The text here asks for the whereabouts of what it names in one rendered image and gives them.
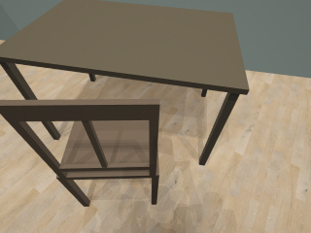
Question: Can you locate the table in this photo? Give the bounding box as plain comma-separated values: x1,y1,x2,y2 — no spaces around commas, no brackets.
0,0,250,166

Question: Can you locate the chair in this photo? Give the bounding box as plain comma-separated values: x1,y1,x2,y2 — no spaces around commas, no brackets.
0,99,160,207

